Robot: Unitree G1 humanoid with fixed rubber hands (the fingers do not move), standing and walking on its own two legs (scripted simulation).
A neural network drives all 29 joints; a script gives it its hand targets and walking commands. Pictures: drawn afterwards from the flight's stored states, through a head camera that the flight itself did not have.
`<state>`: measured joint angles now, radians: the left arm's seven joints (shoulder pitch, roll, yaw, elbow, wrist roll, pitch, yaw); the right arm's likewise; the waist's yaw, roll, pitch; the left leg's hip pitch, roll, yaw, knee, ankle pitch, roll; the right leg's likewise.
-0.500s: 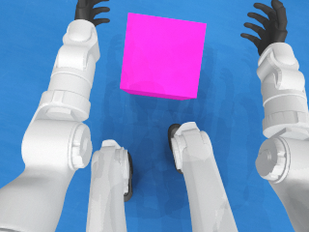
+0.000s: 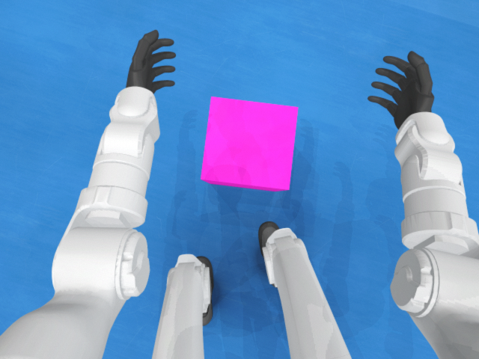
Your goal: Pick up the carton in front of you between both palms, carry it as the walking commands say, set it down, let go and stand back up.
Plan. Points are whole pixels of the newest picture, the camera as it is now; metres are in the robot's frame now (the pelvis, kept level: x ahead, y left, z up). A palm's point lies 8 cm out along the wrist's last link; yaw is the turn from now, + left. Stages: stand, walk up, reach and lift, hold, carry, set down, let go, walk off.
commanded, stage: let go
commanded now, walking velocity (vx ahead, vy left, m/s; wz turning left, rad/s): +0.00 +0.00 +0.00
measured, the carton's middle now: (247, 150) +0.47 -0.09 -0.48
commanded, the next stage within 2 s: stand in 1.38 s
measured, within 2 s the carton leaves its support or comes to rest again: neither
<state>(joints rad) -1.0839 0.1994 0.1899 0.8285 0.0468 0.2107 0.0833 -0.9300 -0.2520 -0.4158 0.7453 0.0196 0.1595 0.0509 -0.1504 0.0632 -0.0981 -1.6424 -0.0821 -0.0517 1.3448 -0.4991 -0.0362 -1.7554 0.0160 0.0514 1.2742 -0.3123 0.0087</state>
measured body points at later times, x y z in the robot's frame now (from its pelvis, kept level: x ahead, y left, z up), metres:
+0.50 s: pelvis +0.05 -0.02 +0.12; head +0.24 -0.04 +0.52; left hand +0.40 +0.13 +0.01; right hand +0.33 -0.30 +0.02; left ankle +0.04 +0.13 -0.57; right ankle +0.11 -0.12 -0.57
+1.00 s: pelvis +0.10 +0.02 +0.17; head +0.13 +0.02 +0.62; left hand +0.29 +0.25 +0.09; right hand +0.26 -0.22 +0.09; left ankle +0.04 +0.13 -0.57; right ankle +0.11 -0.12 -0.57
